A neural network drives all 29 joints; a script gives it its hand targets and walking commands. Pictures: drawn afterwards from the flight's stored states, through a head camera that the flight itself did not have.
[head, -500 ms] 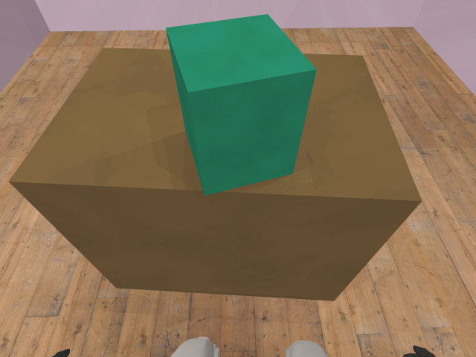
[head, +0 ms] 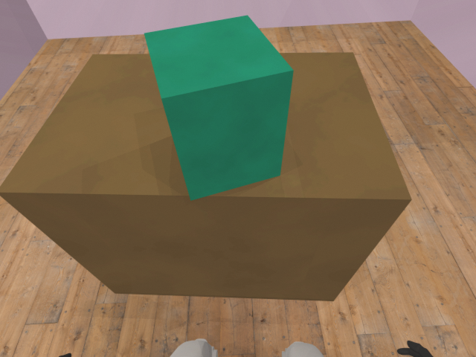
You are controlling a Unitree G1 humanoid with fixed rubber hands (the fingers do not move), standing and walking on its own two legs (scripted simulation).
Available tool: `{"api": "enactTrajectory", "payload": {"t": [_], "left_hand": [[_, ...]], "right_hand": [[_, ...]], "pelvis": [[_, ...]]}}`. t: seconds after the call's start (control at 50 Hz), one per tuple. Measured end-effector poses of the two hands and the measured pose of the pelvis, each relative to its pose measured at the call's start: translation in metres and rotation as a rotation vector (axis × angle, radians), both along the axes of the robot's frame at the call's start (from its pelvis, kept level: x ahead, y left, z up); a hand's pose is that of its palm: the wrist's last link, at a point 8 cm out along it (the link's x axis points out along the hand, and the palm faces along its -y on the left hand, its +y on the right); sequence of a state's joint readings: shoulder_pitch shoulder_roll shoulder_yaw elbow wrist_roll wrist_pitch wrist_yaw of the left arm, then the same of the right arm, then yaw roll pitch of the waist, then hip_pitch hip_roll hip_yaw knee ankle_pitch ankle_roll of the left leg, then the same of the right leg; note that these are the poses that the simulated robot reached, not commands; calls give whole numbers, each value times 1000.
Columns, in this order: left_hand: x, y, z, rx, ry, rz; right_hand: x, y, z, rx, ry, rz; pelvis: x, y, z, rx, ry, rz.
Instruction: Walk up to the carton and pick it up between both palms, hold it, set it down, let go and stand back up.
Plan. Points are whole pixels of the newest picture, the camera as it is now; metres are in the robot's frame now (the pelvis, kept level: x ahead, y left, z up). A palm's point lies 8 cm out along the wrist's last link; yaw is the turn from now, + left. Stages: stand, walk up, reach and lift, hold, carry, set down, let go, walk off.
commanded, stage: walk up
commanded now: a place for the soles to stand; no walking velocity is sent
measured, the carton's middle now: (218, 110) +0.55 +0.05 +0.11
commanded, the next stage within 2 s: none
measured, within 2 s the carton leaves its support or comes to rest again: neither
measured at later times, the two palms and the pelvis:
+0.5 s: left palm out of the picture +0.05 +0.33 -0.09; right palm out of the picture +0.11 -0.31 -0.10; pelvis +0.00 +0.01 +0.00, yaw +0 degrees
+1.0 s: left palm out of the picture +0.11 +0.41 -0.07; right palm out of the picture +0.13 -0.23 -0.06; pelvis +0.05 +0.09 +0.02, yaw -1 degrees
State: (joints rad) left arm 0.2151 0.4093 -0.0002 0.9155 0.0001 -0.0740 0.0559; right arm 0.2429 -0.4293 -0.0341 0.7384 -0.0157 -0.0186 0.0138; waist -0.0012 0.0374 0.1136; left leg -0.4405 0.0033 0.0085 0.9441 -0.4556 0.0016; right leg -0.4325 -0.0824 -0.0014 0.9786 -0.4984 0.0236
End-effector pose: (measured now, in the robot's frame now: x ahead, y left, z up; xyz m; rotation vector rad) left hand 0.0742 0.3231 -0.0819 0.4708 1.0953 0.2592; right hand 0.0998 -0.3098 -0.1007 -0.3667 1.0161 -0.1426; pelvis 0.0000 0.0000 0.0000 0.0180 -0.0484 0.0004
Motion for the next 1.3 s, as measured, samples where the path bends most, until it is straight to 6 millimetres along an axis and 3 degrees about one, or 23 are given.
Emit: {"api": "enactTrajectory", "payload": {"t": [0.4,0.5,0.6,0.68,0.76,0.92,1.1,1.2,1.3], "left_hand": [[4,-5,-1,-11,-8,-9],[-24,12,-4,-9,46,17],[-41,44,-16,-22,89,36],[-23,68,-26,-43,60,30],[5,80,-14,-55,-2,17],[28,88,9,-56,-2,2],[56,65,10,-56,25,-16],[74,43,16,-25,35,-28],[80,27,30,5,42,-25]], "right_hand": [[0,-5,1,-3,-4,-8],[10,3,3,-15,-12,11],[19,30,4,-30,-11,31],[17,56,5,-41,-6,24],[9,75,18,-33,-2,3],[23,84,39,-27,-26,-18],[41,62,35,-19,-8,-29],[51,40,19,12,18,-35],[61,31,9,54,37,-37]], "pelvis": [[1,-3,0,4,1,-5],[4,10,-2,-8,6,2],[9,42,-8,-48,8,5],[15,68,-12,-64,-13,4],[23,82,1,-58,-45,0],[40,92,22,-30,-63,-17],[65,71,22,8,-37,-30],[79,47,19,45,-12,-37],[88,30,23,56,-2,-34]]}}
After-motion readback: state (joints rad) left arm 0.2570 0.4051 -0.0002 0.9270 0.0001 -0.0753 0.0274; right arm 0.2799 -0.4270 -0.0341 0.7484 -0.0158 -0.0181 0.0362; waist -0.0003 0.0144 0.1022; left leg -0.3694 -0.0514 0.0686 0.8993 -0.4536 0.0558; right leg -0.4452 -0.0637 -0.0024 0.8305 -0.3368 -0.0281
